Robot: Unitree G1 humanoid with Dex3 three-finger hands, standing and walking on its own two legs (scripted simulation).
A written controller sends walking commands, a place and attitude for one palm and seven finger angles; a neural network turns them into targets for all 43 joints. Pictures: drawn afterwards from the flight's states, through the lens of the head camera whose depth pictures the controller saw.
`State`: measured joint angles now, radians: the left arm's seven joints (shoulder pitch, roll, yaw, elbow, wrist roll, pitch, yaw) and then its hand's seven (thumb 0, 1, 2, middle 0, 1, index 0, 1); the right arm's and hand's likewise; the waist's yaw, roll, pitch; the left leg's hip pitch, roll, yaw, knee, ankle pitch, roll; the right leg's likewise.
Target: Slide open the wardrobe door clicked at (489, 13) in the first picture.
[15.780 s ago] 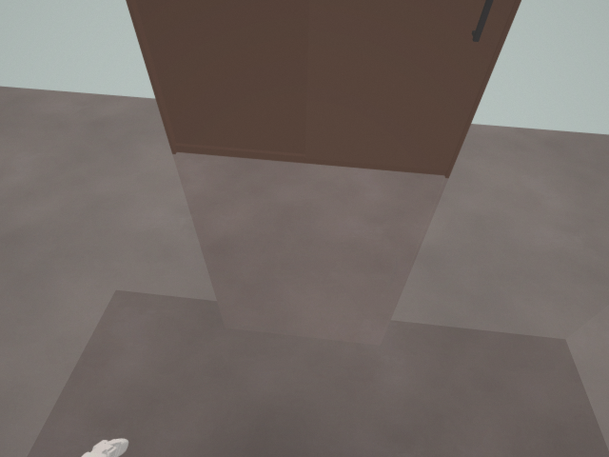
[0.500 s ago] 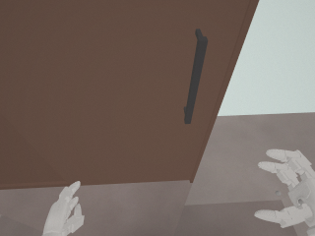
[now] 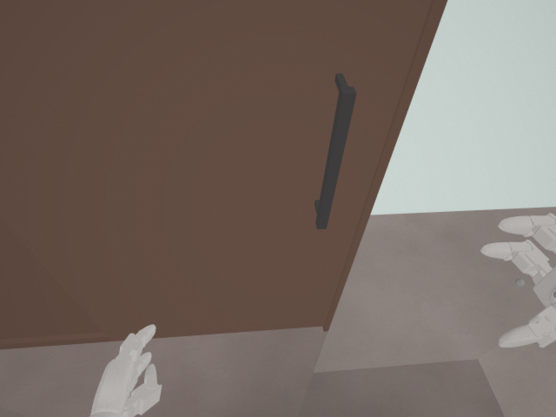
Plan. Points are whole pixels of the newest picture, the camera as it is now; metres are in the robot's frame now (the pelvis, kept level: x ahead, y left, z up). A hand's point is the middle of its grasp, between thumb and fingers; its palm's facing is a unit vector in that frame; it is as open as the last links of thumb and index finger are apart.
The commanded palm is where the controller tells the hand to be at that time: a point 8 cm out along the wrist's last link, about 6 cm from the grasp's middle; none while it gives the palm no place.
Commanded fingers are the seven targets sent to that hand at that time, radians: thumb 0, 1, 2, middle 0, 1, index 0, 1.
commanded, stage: raise the hand with hooked fingers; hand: right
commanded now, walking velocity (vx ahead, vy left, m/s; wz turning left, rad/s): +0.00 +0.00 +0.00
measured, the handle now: (329, 162) +0.51 -0.06 +0.10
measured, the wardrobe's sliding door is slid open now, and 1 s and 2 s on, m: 0.00 0.00 0.00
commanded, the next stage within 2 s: move the hooked fingers beside the handle in 0.48 s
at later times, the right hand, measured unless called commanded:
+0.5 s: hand (504, 278) +0.27 -0.26 +0.12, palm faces -0.04 +1.00 -0.07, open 14.0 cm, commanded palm +0.25 -0.31 +0.13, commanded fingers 0.00 0.50 -0.30 0.30 1.20 0.30 1.20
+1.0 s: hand (460, 243) +0.33 -0.22 +0.12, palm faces -0.10 +0.99 -0.03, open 14.0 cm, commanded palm +0.30 -0.28 +0.12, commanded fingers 0.00 0.50 -0.30 0.30 1.20 0.30 1.20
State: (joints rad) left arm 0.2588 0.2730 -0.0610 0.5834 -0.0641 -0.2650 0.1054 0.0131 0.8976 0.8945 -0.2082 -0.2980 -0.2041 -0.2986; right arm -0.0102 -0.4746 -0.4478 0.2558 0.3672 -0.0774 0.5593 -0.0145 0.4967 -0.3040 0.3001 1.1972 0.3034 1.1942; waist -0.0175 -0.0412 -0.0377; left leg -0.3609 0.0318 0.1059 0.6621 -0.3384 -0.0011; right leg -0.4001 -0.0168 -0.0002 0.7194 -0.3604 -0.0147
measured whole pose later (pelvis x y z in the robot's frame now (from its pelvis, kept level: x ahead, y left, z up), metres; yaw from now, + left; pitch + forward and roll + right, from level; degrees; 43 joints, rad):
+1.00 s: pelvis +0.00 +0.01 +0.00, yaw +1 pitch +4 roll +1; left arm 0.27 0.27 -0.04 0.60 -0.07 -0.22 0.12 0.01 0.90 0.89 -0.21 -0.30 -0.20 -0.30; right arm -0.19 -0.43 -0.38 0.41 0.32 -0.08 0.50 -0.02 0.50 -0.30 0.30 1.20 0.30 1.20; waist 0.02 -0.03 -0.04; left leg -0.39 0.02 0.09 0.66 -0.33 0.01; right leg -0.40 -0.02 -0.02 0.68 -0.34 0.00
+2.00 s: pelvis +0.01 +0.01 +0.00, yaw +2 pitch +7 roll +0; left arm 0.32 0.26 -0.02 0.64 -0.06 -0.06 0.07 0.01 0.90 0.89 -0.21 -0.30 -0.20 -0.30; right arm -0.54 -0.34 -0.24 0.73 0.22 -0.18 0.28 -0.02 0.50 -0.30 0.30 1.20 0.30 1.20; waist 0.06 -0.02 -0.06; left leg -0.45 0.02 0.07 0.68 -0.35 0.01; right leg -0.46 -0.03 -0.03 0.69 -0.35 0.00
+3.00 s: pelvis +0.01 +0.00 -0.01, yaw +3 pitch +10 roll +1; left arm 0.34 0.26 -0.02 0.63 -0.05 -0.02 0.04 0.01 0.90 0.89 -0.21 -0.30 -0.20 -0.30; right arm -0.68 -0.35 -0.26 0.91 0.18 -0.25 0.25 -0.02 0.50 -0.30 0.30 1.20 0.30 1.20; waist 0.09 -0.01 -0.07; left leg -0.54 0.02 0.05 0.71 -0.35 0.00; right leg -0.54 -0.03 -0.04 0.74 -0.37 -0.01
